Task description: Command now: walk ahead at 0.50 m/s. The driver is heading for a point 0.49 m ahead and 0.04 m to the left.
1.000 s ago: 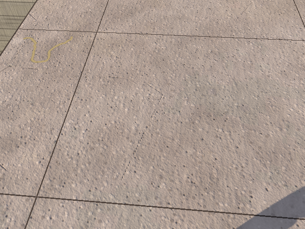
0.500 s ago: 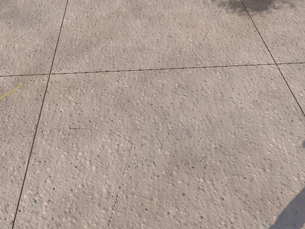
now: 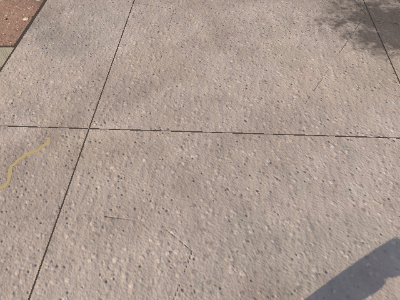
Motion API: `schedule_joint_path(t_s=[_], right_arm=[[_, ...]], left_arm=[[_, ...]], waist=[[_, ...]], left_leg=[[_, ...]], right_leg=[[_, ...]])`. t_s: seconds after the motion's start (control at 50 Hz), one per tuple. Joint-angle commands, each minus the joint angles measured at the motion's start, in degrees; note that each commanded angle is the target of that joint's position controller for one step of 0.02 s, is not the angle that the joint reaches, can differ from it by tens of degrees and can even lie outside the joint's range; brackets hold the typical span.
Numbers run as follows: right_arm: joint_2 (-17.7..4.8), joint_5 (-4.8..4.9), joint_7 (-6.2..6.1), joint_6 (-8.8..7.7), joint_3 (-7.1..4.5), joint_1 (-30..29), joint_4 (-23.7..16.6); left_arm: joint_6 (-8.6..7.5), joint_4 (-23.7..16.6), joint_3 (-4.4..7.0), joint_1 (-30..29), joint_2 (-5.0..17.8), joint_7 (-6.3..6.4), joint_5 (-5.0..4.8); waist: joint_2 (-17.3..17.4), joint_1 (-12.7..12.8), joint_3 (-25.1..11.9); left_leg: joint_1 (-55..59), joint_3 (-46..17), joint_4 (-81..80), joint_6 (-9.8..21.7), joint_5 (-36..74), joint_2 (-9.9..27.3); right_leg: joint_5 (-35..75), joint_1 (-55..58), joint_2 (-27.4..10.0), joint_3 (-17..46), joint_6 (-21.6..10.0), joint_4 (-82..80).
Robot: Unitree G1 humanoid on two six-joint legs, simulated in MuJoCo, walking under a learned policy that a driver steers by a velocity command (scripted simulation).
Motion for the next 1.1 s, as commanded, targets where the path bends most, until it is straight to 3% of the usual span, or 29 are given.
schedule_joint_path(t_s=[0.02,0.14,0.18,0.2,0.22,0.24,0.26,0.28,0.3,0.34,0.42,0.46,0.52,0.6,0.64,0.68,0.7,0.72,0.74,0.76,0.78,0.82,0.88,0.94,0.98,1.0,1.02,1.06,1.1], right_arm=[[-1.6,0.27,0.57,-0.71,0.12,-5.8,-3.9],[-3.6,0.74,2.41,-1.62,-0.11,-9.3,-6.4],[-6.3,0.59,2.33,-1.82,-1.63,-0.6,-4.1],[-9.3,0.4,1.92,-1.76,-3.13,9.6,-1.0],[-14.6,-0.82,1.51,-1.64,-4.46,18.6,0.7],[-14.3,-0.28,1.87,-1.41,-4.09,20.9,1.5],[-9.9,0.29,1.85,-1.57,-2.74,18.3,1.3],[-8.0,0.37,1.7,-1.69,-2.12,12.9,0.0],[-6.5,-0.18,1.73,-1.75,-1.61,8.4,-0.8],[-3.8,-1.24,2.06,-2.04,-0.85,5.3,-0.8],[-6.1,-0.9,1.19,-2.38,-1.38,8.6,1.1],[-6.6,-1.12,0.44,-1.99,-1.26,9.7,1.8],[-6.4,-0.98,-0.25,-1.23,-0.86,10.9,2.6],[-6.7,-0.57,-0.64,-0.14,-0.68,13.6,4.7],[-7.1,-0.31,-0.86,0.52,-0.88,12.8,5.3],[-7.2,0.11,-1.11,1.05,-0.99,10.9,5.2],[-6.3,-0.7,-1.1,0.88,-0.7,13.1,5.0],[-1.3,-1.59,-0.69,0.3,0.8,20.6,6.1],[0.2,-0.96,-0.39,0.49,1.63,22.6,7.5],[-4.4,0.05,-0.27,1.26,0.38,19.2,7.1],[-5.0,0.75,-0.71,2.22,0.02,15.2,6.1],[-4.6,0.15,-2.0,4.4,-0.48,11.6,5.6],[-1.8,-0.45,-2.9,5.56,-0.04,13.4,6.8],[-1.3,-0.98,-2.54,5.6,-0.03,14.4,8.3],[-2.3,-2.25,-2.15,5.71,-0.07,13.0,7.9],[-3.9,-2.35,-2.26,5.64,-0.1,11.9,7.1],[-7.1,-1.36,-2.32,5.39,-0.83,10.4,7.6],[-3.6,-1.35,-2.18,4.02,-0.08,8.3,7.8],[-3.2,-1.22,-2.03,2.93,0.0,7.3,7.9]], left_arm=[[-0.51,-2.1,1.81,0.8,9.4,0.64,-0.54],[1.13,0.0,2.62,2.9,10.5,1.19,-1.02],[1.73,-0.5,2.72,0.5,11.0,1.26,-0.94],[1.96,-1.1,2.07,0.2,9.4,1.29,-0.54],[1.46,-2.3,0.6,4.9,4.9,1.01,0.18],[0.06,-1.6,-0.78,7.9,0.9,0.57,-0.01],[-1.05,-2.4,0.83,2.6,7.1,0.28,-1.72],[-1.68,-4.0,1.29,-2.3,9.1,0.33,-2.51],[-1.74,-4.4,1.49,-4.8,9.0,0.77,-1.96],[-0.43,-4.0,1.92,-3.6,7.0,1.14,-1.11],[1.24,-5.0,2.06,-6.1,5.3,1.42,-0.59],[1.19,-6.2,2.15,-9.7,5.2,1.47,0.07],[0.76,-7.3,1.19,-14.4,2.9,0.84,0.24],[0.91,-8.4,0.85,-18.9,3.7,0.02,-0.02],[0.54,-8.6,1.13,-18.6,5.3,-0.42,0.33],[-0.02,-6.3,2.13,-12.0,7.7,-0.4,0.97],[-0.26,-5.1,3.07,-7.9,11.5,-0.01,1.66],[0.16,-4.7,2.97,-5.0,13.2,0.37,2.54],[0.94,-3.9,1.67,-3.2,8.4,0.24,1.76],[1.41,-4.1,0.92,-4.8,6.7,-0.12,0.61],[1.72,-4.8,0.82,-9.3,6.9,-0.06,0.36],[2.25,-6.3,0.38,-16.6,6.4,0.49,0.96],[3.19,-6.2,0.58,-19.3,6.7,1.01,1.95],[3.65,-5.1,0.46,-19.1,6.5,1.44,0.63],[3.91,-3.5,-0.02,-16.6,5.1,1.47,0.17],[4.04,-3.1,-0.04,-15.7,5.1,1.43,0.48],[4.26,-3.3,0.24,-14.2,4.9,1.65,0.43],[4.32,-2.6,0.28,-14.3,5.0,2.13,0.74],[4.45,-1.5,0.36,-12.9,5.0,2.33,0.8]], waist=[[-5.5,0.0,3.9],[-6.6,-0.9,4.4],[-7.6,-6.1,-1.0],[-6.2,-10.3,-7.4],[3.5,-10.2,-16.7],[13.6,-9.1,-22.6],[8.9,-9.9,-16.8],[6.1,-8.6,-9.4],[1.8,-6.9,-5.5],[2.4,-3.3,-2.7],[1.2,-2.6,0.4],[0.4,-2.8,1.7],[1.4,-4.1,1.0],[2.0,-5.7,0.4],[2.4,-4.8,-0.3],[1.2,-1.0,-3.3],[-2.7,-0.7,-7.7],[-11.2,-3.7,-15.8],[-16.3,-2.2,-21.4],[-11.7,-1.8,-19.1],[-9.0,-2.6,-13.4],[-7.0,-4.6,-6.0],[-10.5,-6.1,-4.9],[-9.6,-7.1,-5.7],[-7.6,-6.7,-2.9],[-5.5,-5.5,-0.1],[1.6,-2.7,2.3],[4.0,-2.4,3.1],[3.3,-2.1,2.6]], left_leg=[[2.3,2.2,-7.7,-0.2,6.1,-1.9],[3.2,2.1,-14.1,3.0,-2.1,-3.5],[16.7,5.2,-15.4,5.0,-4.3,-7.0],[31.4,4.2,-14.2,6.9,-3.1,-6.4],[54.1,-15.6,-13.9,13.7,-6.1,7.7],[63.4,-38.0,-23.6,18.8,-15.7,15.0],[59.4,-35.3,-25.8,15.9,-20.6,13.0],[50.9,-27.2,-26.9,13.7,-17.3,11.5],[42.3,-21.1,-28.6,12.7,-11.9,9.6],[32.0,-13.6,-32.2,11.6,-6.1,6.1],[29.1,-7.8,-36.4,13.0,-0.4,5.1],[29.7,-4.2,-35.1,12.3,13.7,4.3],[27.9,3.0,-32.9,9.4,23.1,0.4],[33.5,2.1,-29.5,9.1,22.1,2.2],[37.1,0.3,-25.6,8.6,23.1,3.8],[38.3,0.3,-17.6,6.3,23.9,1.8],[34.8,2.2,-9.5,3.7,17.6,-2.1],[21.2,3.4,4.2,0.4,-6.5,-6.9],[15.9,0.7,15.1,-2.0,-38.4,-9.7],[14.0,-2.5,19.1,-2.4,-42.1,-7.9],[11.2,-1.9,19.7,-2.6,-39.6,-6.3],[13.9,-1.3,14.2,-3.3,-33.6,-3.7],[23.7,1.4,2.5,-3.3,-26.5,-4.6],[31.2,3.4,-9.3,-1.9,-13.6,-5.8],[32.9,2.4,-15.4,0.0,-10.7,-4.8],[30.5,-0.7,-19.5,1.5,-14.2,-1.8],[21.8,-1.0,-20.6,2.8,-25.4,-2.1],[14.9,-1.5,-25.0,1.3,-29.4,-2.5],[16.5,-1.0,-24.5,0.0,-23.9,-3.0]], right_leg=[[11.2,-3.1,-14.4,6.5,-7.6,-5.6],[17.6,7.7,-19.3,7.4,-6.1,0.8],[34.1,7.1,-17.3,5.2,-4.4,11.1],[34.3,1.4,-14.1,2.9,-2.6,23.2],[15.6,-18.4,-7.7,0.0,0.8,45.2],[-22.7,-32.7,0.0,6.0,2.4,58.6],[-22.3,-39.1,-3.5,10.7,1.2,64.5],[-16.7,-41.3,-6.6,8.8,0.2,63.9],[-11.3,-38.8,-9.2,7.6,0.2,61.0],[-6.1,-31.9,-12.2,7.9,0.3,55.9],[0.2,-34.2,-13.1,6.9,2.0,47.8],[5.2,-35.7,-12.2,6.1,3.3,40.9],[14.4,-28.6,-9.1,3.0,3.4,28.1],[16.8,-25.9,-6.9,3.2,2.7,20.8],[12.5,-25.0,-6.4,3.9,1.2,18.5],[17.1,-16.2,-4.7,2.9,-0.7,12.3],[39.9,-6.0,-9.0,6.4,-2.5,13.6],[58.9,12.7,-20.1,17.3,-10.4,18.7],[60.0,16.4,-26.7,25.6,-16.8,17.0],[44.9,11.2,-24.5,24.9,-15.4,14.4],[30.9,4.6,-22.6,22.9,-13.1,11.4],[11.7,-9.5,-19.4,19.2,-9.7,5.3],[1.4,-18.7,-15.2,13.7,-7.8,1.9],[-9.6,-20.7,-13.7,11.5,-6.1,1.9],[-20.3,-22.7,-11.5,10.5,-1.8,2.0],[-21.2,-22.7,-10.0,9.5,0.3,4.1],[-16.4,-17.9,-6.2,5.4,2.0,5.7],[-7.1,-9.1,-5.6,4.1,2.2,10.8],[-2.4,-8.0,-5.7,3.9,1.4,12.3]])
